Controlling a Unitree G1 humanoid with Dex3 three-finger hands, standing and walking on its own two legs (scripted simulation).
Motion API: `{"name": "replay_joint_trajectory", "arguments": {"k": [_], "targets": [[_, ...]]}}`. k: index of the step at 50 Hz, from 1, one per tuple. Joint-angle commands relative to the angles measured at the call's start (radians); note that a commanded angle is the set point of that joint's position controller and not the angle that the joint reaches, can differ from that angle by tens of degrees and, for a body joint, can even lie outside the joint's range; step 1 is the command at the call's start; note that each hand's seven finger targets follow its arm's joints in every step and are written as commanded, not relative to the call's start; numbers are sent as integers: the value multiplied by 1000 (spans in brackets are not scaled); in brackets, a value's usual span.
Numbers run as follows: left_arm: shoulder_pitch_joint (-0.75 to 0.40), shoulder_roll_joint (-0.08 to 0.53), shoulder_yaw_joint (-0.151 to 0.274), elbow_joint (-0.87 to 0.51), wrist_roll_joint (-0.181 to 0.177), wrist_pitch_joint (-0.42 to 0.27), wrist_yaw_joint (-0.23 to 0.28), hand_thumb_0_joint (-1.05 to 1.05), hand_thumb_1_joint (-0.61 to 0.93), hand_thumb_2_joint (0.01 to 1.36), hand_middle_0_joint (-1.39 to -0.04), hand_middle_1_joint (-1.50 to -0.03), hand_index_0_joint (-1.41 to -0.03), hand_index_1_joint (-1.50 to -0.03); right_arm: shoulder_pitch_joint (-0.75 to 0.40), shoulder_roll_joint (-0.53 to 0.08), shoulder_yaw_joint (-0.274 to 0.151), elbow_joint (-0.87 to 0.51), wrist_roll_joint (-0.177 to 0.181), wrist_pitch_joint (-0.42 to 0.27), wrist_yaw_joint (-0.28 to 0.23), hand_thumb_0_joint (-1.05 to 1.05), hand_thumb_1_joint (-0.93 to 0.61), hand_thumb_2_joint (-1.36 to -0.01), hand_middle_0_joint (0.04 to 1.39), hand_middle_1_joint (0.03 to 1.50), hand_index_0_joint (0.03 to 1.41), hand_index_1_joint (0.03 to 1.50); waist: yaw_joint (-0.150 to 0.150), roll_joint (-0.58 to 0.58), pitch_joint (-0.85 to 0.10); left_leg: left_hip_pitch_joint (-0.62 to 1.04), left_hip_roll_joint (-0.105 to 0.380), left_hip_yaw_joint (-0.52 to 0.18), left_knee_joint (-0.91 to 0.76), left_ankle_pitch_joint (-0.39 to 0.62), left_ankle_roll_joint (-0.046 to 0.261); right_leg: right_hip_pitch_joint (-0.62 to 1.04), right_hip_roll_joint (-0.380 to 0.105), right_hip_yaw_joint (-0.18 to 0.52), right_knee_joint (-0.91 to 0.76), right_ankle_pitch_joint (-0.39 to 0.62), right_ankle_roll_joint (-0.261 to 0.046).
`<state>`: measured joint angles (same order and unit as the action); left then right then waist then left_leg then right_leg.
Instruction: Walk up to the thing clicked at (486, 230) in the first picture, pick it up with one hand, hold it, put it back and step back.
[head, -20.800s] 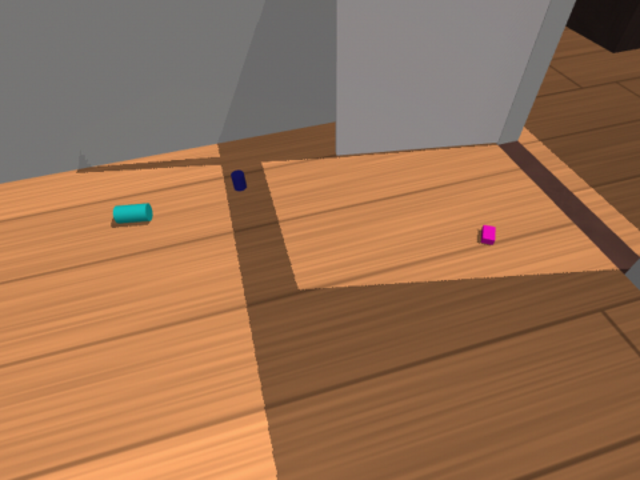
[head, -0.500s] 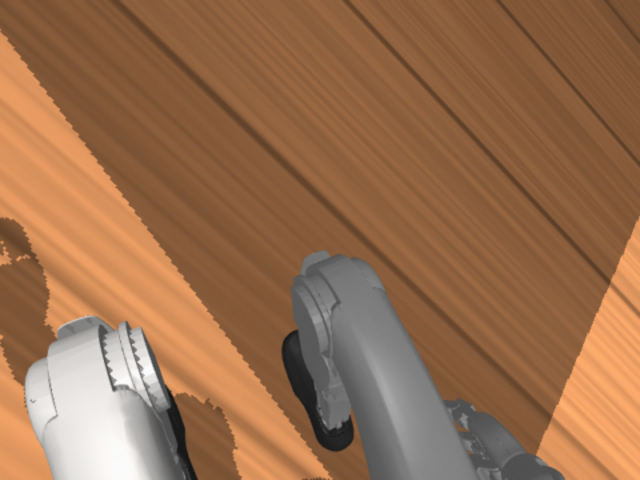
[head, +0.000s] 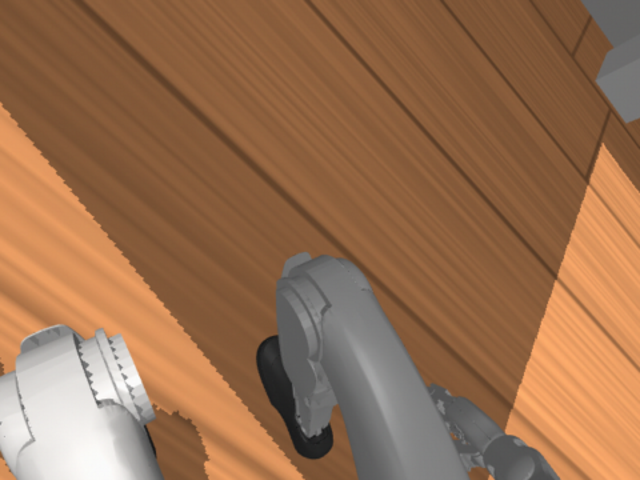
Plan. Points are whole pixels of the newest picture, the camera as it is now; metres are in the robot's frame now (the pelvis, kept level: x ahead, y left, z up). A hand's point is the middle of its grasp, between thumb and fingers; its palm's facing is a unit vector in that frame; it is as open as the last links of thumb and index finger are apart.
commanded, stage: rest palm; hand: left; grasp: from above
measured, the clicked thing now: out of the picture +0.44 +0.38 -0.29
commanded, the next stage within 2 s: close in 1.32 s
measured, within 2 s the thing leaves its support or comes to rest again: neither
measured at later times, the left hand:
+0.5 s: hand out of the picture +0.42 +0.36 -0.24, palm faces -0.47 -0.12 -0.87, open 13.6 cm
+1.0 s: hand out of the picture +0.43 +0.36 -0.24, palm faces -0.46 -0.10 -0.88, open 13.6 cm
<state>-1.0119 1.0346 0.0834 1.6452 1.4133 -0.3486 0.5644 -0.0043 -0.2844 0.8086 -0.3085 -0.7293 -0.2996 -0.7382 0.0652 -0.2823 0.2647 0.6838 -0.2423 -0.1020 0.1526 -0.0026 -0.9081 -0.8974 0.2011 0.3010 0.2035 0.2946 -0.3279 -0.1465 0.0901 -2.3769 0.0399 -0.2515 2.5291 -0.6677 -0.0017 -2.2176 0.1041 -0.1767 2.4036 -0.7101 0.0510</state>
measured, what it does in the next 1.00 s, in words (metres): stands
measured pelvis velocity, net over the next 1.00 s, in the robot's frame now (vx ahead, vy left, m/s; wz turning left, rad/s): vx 0.00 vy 0.00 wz -0.03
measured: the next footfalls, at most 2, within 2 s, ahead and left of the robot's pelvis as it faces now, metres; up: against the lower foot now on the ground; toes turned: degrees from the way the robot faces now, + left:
none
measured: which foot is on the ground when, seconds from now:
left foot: down 0.00-1.00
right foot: down 0.00-1.00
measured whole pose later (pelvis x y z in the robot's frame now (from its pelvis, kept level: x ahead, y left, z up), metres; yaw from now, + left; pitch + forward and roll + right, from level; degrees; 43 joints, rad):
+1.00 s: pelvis +0.00 +0.00 +0.00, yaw -2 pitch +25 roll -15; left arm -0.98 1.10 0.09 1.65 1.34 -0.32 0.55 0.00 -0.40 0.90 -0.18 -0.86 -0.18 -0.87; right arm 0.04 -0.31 0.33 0.65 -0.26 -0.16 0.18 0.00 -0.91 -0.90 0.20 0.30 0.20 0.29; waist -0.34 -0.18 0.16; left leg -2.36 0.04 -0.29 2.57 -0.69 0.00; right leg -2.19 0.12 -0.20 2.41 -0.71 0.06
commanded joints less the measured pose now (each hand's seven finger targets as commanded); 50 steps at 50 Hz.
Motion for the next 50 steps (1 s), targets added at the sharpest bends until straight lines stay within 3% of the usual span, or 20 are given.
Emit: {"name": "replay_joint_trajectory", "arguments": {"k": [1,2,4,7,8,11,12,15,17,19,20,21,23,24,27,35,38,41,47,50], "targets": [[-244,271,35,-98,-52,38,32,0,-319,805,-262,-779,-259,-781,149,-335,-94,-30,7,-28,-6,0,-905,-901,199,300,199,300,-18,534,-606,558,20,96,-239,156,15,245,20,-79,-210,256,-73],[-248,243,16,-100,-64,42,21,0,-313,799,-255,-792,-256,-790,173,-325,-91,-3,10,-30,-4,0,-904,-900,199,300,199,300,-18,536,-581,550,19,94,-247,149,12,232,18,-82,-208,250,-73],[-228,314,65,-111,-78,44,12,0,-323,805,-256,-785,-254,-787,150,-338,-90,-29,9,-33,-5,0,-906,-901,199,300,199,300,-3,543,-604,555,23,90,-241,148,12,254,22,-84,-212,245,-74],[-200,300,54,-134,-87,46,-23,0,-355,829,-235,-804,-230,-809,152,-336,-87,-41,10,-35,-3,0,-907,-902,199,300,199,300,-4,552,-615,567,25,96,-226,192,14,282,23,-76,-209,284,-71],[-189,320,79,-132,-102,40,-25,0,-357,827,-236,-805,-231,-809,161,-338,-87,-33,8,-36,-3,0,-908,-903,199,300,199,300,-5,531,-613,547,26,97,-219,190,18,302,24,-75,-219,288,-68],[-180,300,59,-168,-106,20,-51,0,-388,854,-207,-826,-200,-831,167,-345,-80,-49,6,-32,-1,0,-907,-903,199,300,199,300,-17,536,-599,564,24,89,-222,210,14,305,23,-87,-216,293,-69],[-162,340,91,-162,-109,12,-52,0,-389,859,-217,-813,-205,-824,174,-350,-83,-36,5,-28,-3,0,-906,-903,199,300,199,300,-11,522,-606,574,29,82,-219,213,16,312,25,-91,-218,293,-68],[-164,309,63,-179,-115,-23,-56,0,-406,875,-200,-824,-188,-835,155,-350,-70,-54,3,-19,-2,0,-905,-903,199,300,199,300,-14,524,-605,579,29,77,-218,225,14,322,25,-97,-218,296,-69],[-174,307,52,-186,-112,-43,-52,0,-412,882,-185,-847,-177,-854,149,-346,-63,-53,-2,-17,-1,0,-905,-903,199,300,199,300,-16,520,-581,560,32,75,-216,200,17,317,30,-96,-224,282,-65],[-162,350,83,-176,-92,-55,-35,0,-429,898,-174,-848,-163,-859,168,-360,-64,-45,-6,-12,0,0,-904,-903,199,300,199,300,-18,515,-589,577,33,71,-214,223,16,327,28,-100,-216,294,-66],[-150,345,83,-160,-84,-58,-29,0,-432,902,-176,-843,-161,-856,163,-356,-62,-45,-8,-11,1,0,-904,-903,199,300,199,300,-19,515,-574,581,34,67,-216,220,13,312,28,-105,-207,287,-69],[-181,309,51,-196,-84,-64,-27,0,-447,918,-174,-835,-154,-854,156,-346,-59,-46,-11,-13,3,0,-903,-903,199,300,199,300,-17,530,-590,606,36,70,-215,235,15,317,32,-101,-213,302,-64],[-167,328,74,-161,-90,-72,-3,0,-436,909,-175,-844,-159,-859,139,-351,-53,-41,-13,-13,3,0,-903,-903,199,300,199,300,-16,525,-591,599,39,63,-220,223,13,318,35,-109,-215,292,-65],[-169,320,61,-162,-85,-74,6,0,-443,917,-163,-848,-147,-863,140,-351,-52,-24,-13,-11,2,0,-901,-903,199,300,199,300,-12,530,-581,585,39,65,-219,216,11,312,36,-111,-212,289,-66],[-162,306,41,-131,-59,-61,36,0,-435,915,-169,-848,-153,-863,135,-347,-48,-11,-28,-11,2,0,-900,-902,199,300,199,300,-14,531,-567,576,40,70,-218,207,13,309,42,-107,-221,286,-67],[-223,305,21,-141,-69,-10,77,0,-437,911,-159,-857,-146,-869,114,-361,-46,-4,-28,-37,5,0,-901,-902,199,300,199,300,-22,547,-573,571,37,66,-224,171,6,284,39,-111,-208,264,-73],[-191,274,-3,-77,-75,13,71,0,-427,899,-157,-873,-148,-880,106,-361,-46,-7,-25,-52,9,0,-902,-903,199,300,199,300,-32,532,-532,557,38,58,-226,151,5,257,39,-113,-197,250,-73],[-199,293,-1,-83,-89,24,62,0,-408,880,-174,-863,-167,-868,97,-359,-40,-15,-21,-60,7,0,-904,-903,199,300,199,300,-24,520,-539,527,38,67,-223,130,9,278,41,-104,-219,241,-72],[-176,353,45,-101,-91,30,27,0,-423,891,-170,-864,-159,-873,119,-374,-42,-36,-12,-63,8,0,-907,-905,199,300,199,300,-22,542,-555,565,41,56,-225,178,4,300,36,-106,-199,278,-69],[-179,306,29,-108,-116,17,9,0,-417,880,-167,-866,-160,-872,102,-362,-39,-47,-15,-62,12,0,-906,-905,199,300,199,300,-27,551,-549,564,40,51,-228,192,0,294,32,-117,-190,288,-70]]}}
